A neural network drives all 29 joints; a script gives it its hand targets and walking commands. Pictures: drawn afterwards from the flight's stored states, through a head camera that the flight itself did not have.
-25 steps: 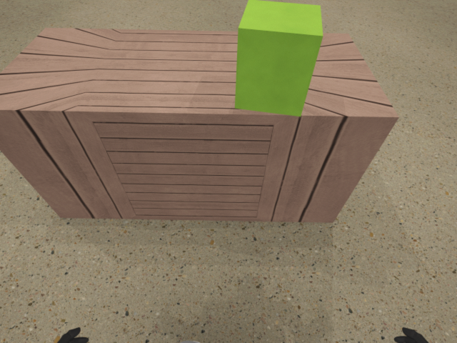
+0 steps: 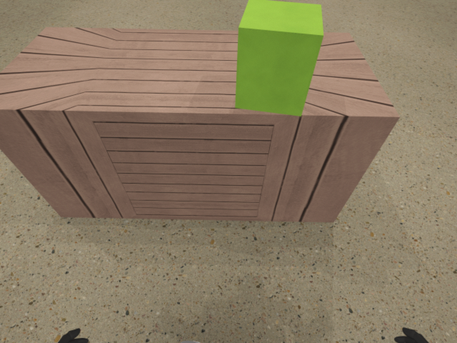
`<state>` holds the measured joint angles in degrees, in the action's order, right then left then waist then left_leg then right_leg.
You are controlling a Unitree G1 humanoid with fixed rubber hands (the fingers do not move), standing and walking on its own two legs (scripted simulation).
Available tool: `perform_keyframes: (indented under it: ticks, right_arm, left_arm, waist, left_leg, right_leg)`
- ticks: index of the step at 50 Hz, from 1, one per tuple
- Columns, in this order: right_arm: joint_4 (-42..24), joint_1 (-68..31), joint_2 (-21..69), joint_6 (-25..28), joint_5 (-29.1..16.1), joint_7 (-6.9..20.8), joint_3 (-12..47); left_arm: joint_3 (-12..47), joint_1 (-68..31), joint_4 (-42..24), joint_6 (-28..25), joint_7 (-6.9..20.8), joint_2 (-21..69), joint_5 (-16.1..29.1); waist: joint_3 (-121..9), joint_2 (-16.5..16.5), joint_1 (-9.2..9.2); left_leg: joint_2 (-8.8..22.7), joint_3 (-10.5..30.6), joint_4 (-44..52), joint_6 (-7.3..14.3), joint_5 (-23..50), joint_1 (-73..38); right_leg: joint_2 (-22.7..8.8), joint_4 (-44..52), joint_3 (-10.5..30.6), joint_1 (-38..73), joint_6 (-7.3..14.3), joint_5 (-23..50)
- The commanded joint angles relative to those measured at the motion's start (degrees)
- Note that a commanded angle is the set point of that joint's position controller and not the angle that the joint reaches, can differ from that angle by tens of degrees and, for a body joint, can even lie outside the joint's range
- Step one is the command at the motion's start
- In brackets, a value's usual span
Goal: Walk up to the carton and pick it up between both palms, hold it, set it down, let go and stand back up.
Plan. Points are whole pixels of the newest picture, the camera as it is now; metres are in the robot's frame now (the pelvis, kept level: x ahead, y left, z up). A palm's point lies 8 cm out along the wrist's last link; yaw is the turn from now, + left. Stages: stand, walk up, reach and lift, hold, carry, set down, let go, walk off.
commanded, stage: walk up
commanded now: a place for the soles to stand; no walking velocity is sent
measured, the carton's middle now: (275, 59) +0.87 -0.12 +0.04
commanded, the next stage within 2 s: none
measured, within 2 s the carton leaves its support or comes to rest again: neither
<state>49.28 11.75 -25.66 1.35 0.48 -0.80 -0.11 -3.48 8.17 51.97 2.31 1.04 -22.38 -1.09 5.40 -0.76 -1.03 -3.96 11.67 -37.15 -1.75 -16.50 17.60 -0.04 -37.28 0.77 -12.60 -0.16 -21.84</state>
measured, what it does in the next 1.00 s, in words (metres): stands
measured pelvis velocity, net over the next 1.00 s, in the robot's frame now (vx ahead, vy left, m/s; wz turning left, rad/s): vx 0.01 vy -0.02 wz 0.04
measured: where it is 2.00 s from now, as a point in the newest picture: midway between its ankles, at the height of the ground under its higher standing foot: outside the picture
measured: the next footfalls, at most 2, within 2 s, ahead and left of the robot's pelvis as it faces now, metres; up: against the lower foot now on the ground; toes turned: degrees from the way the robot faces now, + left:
right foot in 1.18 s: +0.10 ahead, -0.16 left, +0.00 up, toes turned +4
left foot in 1.66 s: +0.23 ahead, -0.04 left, +0.00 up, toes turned +5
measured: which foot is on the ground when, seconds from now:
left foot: down 0.00-1.00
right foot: down 0.00-0.90, up 0.92-1.00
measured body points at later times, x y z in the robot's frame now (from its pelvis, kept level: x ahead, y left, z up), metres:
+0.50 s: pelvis +0.01 -0.01 +0.00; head +0.03 -0.01 +0.45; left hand +0.10 +0.31 -0.11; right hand +0.12 -0.34 -0.10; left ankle +0.02 +0.12 -0.72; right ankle -0.02 -0.12 -0.72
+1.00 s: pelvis +0.01 -0.02 +0.01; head +0.03 -0.01 +0.46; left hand +0.10 +0.30 -0.10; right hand +0.10 -0.35 -0.09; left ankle +0.02 +0.12 -0.72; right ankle -0.02 -0.13 -0.70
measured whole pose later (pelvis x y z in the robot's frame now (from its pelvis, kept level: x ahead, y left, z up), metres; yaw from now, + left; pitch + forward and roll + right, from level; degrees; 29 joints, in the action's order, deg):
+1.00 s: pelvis +0.01 -0.02 +0.01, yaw +2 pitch -1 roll +0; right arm 49.3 15.9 -25.6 4.0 2.0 0.4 -1.4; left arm -4.4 8.6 50.6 0.7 2.6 -22.4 -0.9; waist 3.9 -0.4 -0.7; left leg -3.5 9.3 -33.6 2.0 -16.9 15.9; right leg 0.6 -47.0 0.3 -17.6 1.2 -28.5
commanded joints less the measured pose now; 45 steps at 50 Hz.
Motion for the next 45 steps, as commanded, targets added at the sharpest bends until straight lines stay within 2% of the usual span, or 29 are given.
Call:
perform_keyframes:
  ticks: [1, 3, 6, 7, 8, 9, 11, 12, 13, 15, 16, 17, 18, 20, 21, 23, 24, 25, 27, 29, 30, 33, 34, 36, 38, 41, 42, 43, 45]
  right_arm:
    - [-2.2, 0.7, -9.1, 1.2, -0.2, -1.1, -3.2]
    - [-0.4, 2.6, -8.4, 1.1, -0.1, -0.8, -3.8]
    - [-1.6, 1.4, -12.2, 1.5, 0.6, -1.2, -4.1]
    - [-1.3, 1.8, -13.0, 1.5, 0.6, -1.3, -4.2]
    - [-2.1, -0.2, -13.7, 1.4, 0.6, -1.3, -4.1]
    - [-2.9, -2.5, -13.3, 1.4, 0.6, -1.3, -4.3]
    - [-3.7, -4.3, -12.8, 1.4, 0.6, -1.6, -4.0]
    - [-3.4, -4.6, -10.8, 1.5, -0.2, -1.3, -3.4]
    - [-3.2, -3.6, -8.4, 1.4, -0.7, -1.2, -3.2]
    - [-2.5, -0.5, -7.7, 0.9, -0.8, -1.3, -3.3]
    - [-1.1, 0.9, -8.2, 0.6, -0.6, -1.3, -3.6]
    - [-1.3, 0.8, -8.9, 0.4, -0.1, -1.3, -4.1]
    - [-0.7, 2.2, -8.1, 0.6, 0.0, -1.1, -4.0]
    - [-0.8, 4.1, -8.2, 1.2, 0.2, -1.0, -3.5]
    - [-0.9, 5.5, -10.7, 1.9, 0.0, -1.3, -4.1]
    - [-1.4, 1.6, -10.3, 2.2, 0.2, -1.0, -3.5]
    - [-2.0, 0.3, -10.8, 2.3, 0.3, -0.8, -3.4]
    - [-2.1, -1.4, -10.6, 2.1, 0.1, -0.8, -3.0]
    - [-2.3, -5.2, -8.6, 1.8, -0.3, -0.9, -2.5]
    - [-2.2, -3.1, -7.0, 1.6, -1.3, -0.8, -2.3]
    - [-2.0, -2.0, -6.9, 1.4, -0.9, -0.8, -2.7]
    - [-1.6, -1.4, -8.6, 1.4, -0.3, -0.6, -3.1]
    - [-1.4, -0.3, -8.3, 1.5, -0.6, -0.5, -3.3]
    - [-1.2, -1.8, -9.6, 1.6, -0.3, -0.4, -3.1]
    - [-2.2, -3.6, -9.2, 1.6, -0.2, -0.6, -2.4]
    - [-1.8, -3.3, -7.9, 1.7, -0.6, -0.3, -2.1]
    - [-1.9, 2.8, -12.8, 2.7, 0.2, 0.3, -5.4]
    - [-1.8, 5.2, -14.3, 2.9, 0.8, 0.8, -6.2]
    - [0.1, 9.9, -16.8, 3.2, 1.9, 0.7, -7.5]
  left_arm:
    - [-3.1, -4.7, -4.8, -1.6, -0.3, -13.4, 0.1]
    - [-3.0, -5.8, -5.1, -1.5, -0.1, -13.5, 0.3]
    - [-3.0, -4.1, -5.9, -0.6, -0.3, -11.4, 1.0]
    - [-3.2, -2.0, -5.4, -0.4, -0.4, -11.0, 1.1]
    - [-3.6, -0.3, -4.8, -0.2, -0.5, -11.8, 0.9]
    - [-3.6, 0.5, -4.1, -0.3, -0.3, -11.2, 0.9]
    - [-3.2, 1.7, -4.0, -1.0, -0.1, -10.4, 0.9]
    - [-3.6, 0.9, -4.1, -1.4, -0.3, -11.6, 0.0]
    - [-3.9, 0.6, -4.0, -2.0, -0.1, -13.0, -0.4]
    - [-3.8, -2.7, -4.8, -1.9, -0.1, -15.3, 0.1]
    - [-3.6, -4.7, -5.2, -2.2, -0.2, -15.2, 0.4]
    - [-3.5, -4.1, -5.4, -2.2, -0.4, -14.8, -0.1]
    - [-3.4, -4.0, -4.7, -2.1, -0.4, -14.0, -0.1]
    - [-2.4, -3.6, -4.7, -1.7, -0.5, -12.4, 0.5]
    - [-2.7, -3.0, -6.1, -1.6, -0.3, -12.6, 0.9]
    - [-1.6, -1.3, -5.8, -1.2, -0.8, -9.5, 2.4]
    - [-2.0, 0.5, -5.1, -1.3, -0.9, -9.4, 1.9]
    - [-1.6, -0.5, -5.5, -1.8, -1.0, -9.1, 1.8]
    - [-1.5, 0.8, -4.0, -2.8, -1.0, -10.7, 1.1]
    - [-2.0, -0.8, -3.7, -3.5, -0.9, -13.2, 1.0]
    - [-1.8, -2.6, -3.5, -3.5, -0.9, -13.5, 0.8]
    - [-1.6, -2.8, -4.4, -3.2, -1.1, -12.2, 1.3]
    - [-1.5, -3.3, -3.9, -3.1, -1.3, -12.7, 1.5]
    - [-1.4, -4.2, -3.7, -3.0, -1.2, -12.2, 1.4]
    - [-1.2, -2.5, -3.9, -2.6, -1.0, -11.1, 1.6]
    - [-1.2, -3.8, -4.2, -3.0, -0.6, -11.6, 1.0]
    - [-3.1, -0.7, -6.0, -3.1, 1.0, -15.4, -0.3]
    - [-4.0, 0.2, -5.3, -2.8, 1.7, -15.6, -0.7]
    - [-2.9, -4.6, -7.0, -2.8, 2.2, -11.8, -0.4]
  waist:
    - [-4.3, -3.1, 1.06]
    - [-4.5, -2.5, 1.59]
    - [-6.1, 5.1, 0.74]
    - [-5.5, 7.3, -0.32]
    - [-4.5, 10.5, -0.94]
    - [-3.5, 8.8, -1.63]
    - [-3.5, 7.2, -2.71]
    - [-3.5, 6.2, -2.41]
    - [-5.1, 0.3, -1.39]
    - [-5.6, -3.1, 0.51]
    - [-4.0, -7.1, 1.07]
    - [-0.6, -7.2, 0.71]
    - [-1.5, -9.0, 1.34]
    - [-2.9, -6.2, 1.56]
    - [-8.0, -1.2, 2.03]
    - [-8.6, 2.5, -0.07]
    - [-10.8, 5.4, -1.07]
    - [-8.6, 7.5, -1.21]
    - [-7.3, 3.2, -2.44]
    - [-9.6, -3.3, -0.33]
    - [-9.6, -1.6, 0.54]
    - [-14.2, 0.3, 0.37]
    - [-11.1, -2.6, 0.77]
    - [-10.5, 1.5, 0.51]
    - [-10.2, 2.5, -0.8]
    - [-9.5, 0.8, 0.18]
    - [-12.4, -1.9, 0.9]
    - [-10.1, -1.4, 2.06]
    - [-1.8, 8.5, 5.85]
  left_leg:
    - [2.1, -1.6, 1.7, 4.6, 10.0, 1.8]
    - [1.8, -3.4, -0.1, 4.2, 10.6, -3.1]
    - [11.4, 15.3, 11.4, 10.5, 13.6, -1.1]
    - [13.3, 22.9, 14.7, 12.7, 11.1, -0.4]
    - [15.5, 25.2, 15.8, 13.9, 9.3, 2.0]
    - [14.4, 22.3, 16.4, 13.3, 4.2, 4.7]
    - [12.3, 17.7, 13.3, 11.3, 9.8, 4.6]
    - [9.6, 13.1, 10.4, 8.3, 14.6, 5.0]
    - [5.9, 6.3, 5.1, 5.3, 13.0, 5.3]
    - [-0.5, -5.5, -3.9, 2.7, 3.2, 0.8]
    - [-0.4, -7.3, -7.6, 2.7, -3.8, 0.6]
    - [-0.1, -7.5, -8.7, 3.4, -11.2, 3.1]
    - [0.3, -7.4, -6.6, 3.8, -12.0, 1.3]
    - [2.8, -4.2, 5.6, 4.4, 8.6, -3.4]
    - [6.3, 2.4, 5.8, 5.9, 21.9, -6.1]
    - [14.7, 17.9, 11.6, 12.0, 26.6, -7.0]
    - [16.1, 18.8, 12.2, 13.3, 26.2, -7.5]
    - [15.2, 16.0, 11.1, 12.8, 29.1, -6.8]
    - [9.4, 7.0, 7.4, 7.3, 23.8, -0.5]
    - [3.9, -1.1, 3.3, 3.4, 16.3, -0.2]
    - [3.3, -2.8, 4.0, 3.2, 14.6, -1.8]
    - [5.7, -0.9, 4.6, 4.3, 21.1, -6.3]
    - [5.6, 0.5, 4.2, 5.2, 23.3, -5.3]
    - [7.6, 3.4, 7.4, 5.8, 24.0, -4.4]
    - [8.7, 5.4, 9.1, 6.5, 19.0, -1.1]
    - [5.9, 1.8, 8.7, 5.3, 13.1, -2.4]
    - [5.4, 2.7, 8.1, 7.8, -13.2, -6.0]
    - [6.3, 7.5, 12.3, 8.4, -25.8, -8.5]
    - [16.3, 27.1, 24.9, 13.8, -36.0, -17.4]
  right_leg:
    - [-8.7, 12.2, 7.8, 0.8, 7.7, 7.4]
    - [-9.9, 10.9, 7.4, -2.3, 8.1, 8.1]
    - [-0.6, -1.0, 1.3, -1.7, 3.1, -0.6]
    - [1.1, -2.7, 2.9, -1.6, 2.6, -7.4]
    - [0.2, -3.7, 4.4, -1.9, 3.1, -8.8]
    - [0.5, -3.0, 3.4, -0.2, 3.0, -8.6]
    - [-0.9, 4.8, 3.2, 2.3, 3.8, -3.1]
    - [-3.1, 9.1, 4.7, 3.3, 4.6, 2.9]
    - [-6.4, 14.6, 8.2, 5.1, 5.9, 6.1]
    - [-13.7, 16.0, 12.8, 0.5, 10.7, 10.9]
    - [-15.4, 16.0, 13.1, -1.1, 12.1, 12.8]
    - [-16.5, 16.0, 15.6, -2.0, 13.1, 14.7]
    - [-16.5, 15.2, 13.3, -0.9, 12.9, 17.1]
    - [-11.0, 8.9, 6.8, 0.1, 8.8, 20.8]
    - [-6.2, 2.4, 3.7, 1.0, 5.9, 22.8]
    - [-0.5, -1.7, 3.5, -0.8, 2.4, 0.3]
    - [-0.3, -0.6, 4.1, -0.3, 2.6, -7.6]
    - [-0.9, 3.1, 3.1, 0.1, 2.7, -5.0]
    - [-4.7, 12.0, 5.6, 7.4, 4.0, 11.6]
    - [-10.4, 15.4, 10.2, 10.6, 7.5, 19.6]
    - [-11.8, 12.0, 8.8, 9.4, 8.0, 23.6]
    - [-8.1, 9.1, 4.7, 8.7, 5.5, 22.7]
    - [-6.9, 8.5, 4.1, 6.8, 5.2, 22.1]
    - [-5.4, 7.6, 3.2, 6.6, 4.3, 16.7]
    - [-4.8, 7.8, 3.7, 7.7, 3.9, 11.7]
    - [-7.1, 12.6, 7.0, 5.6, 5.7, 8.9]
    - [-6.0, 10.5, 8.6, 2.1, 7.5, -12.4]
    - [-4.7, 7.6, 8.5, -6.2, 7.6, -22.3]
    - [0.9, -8.1, 2.0, -25.6, 4.1, -13.8]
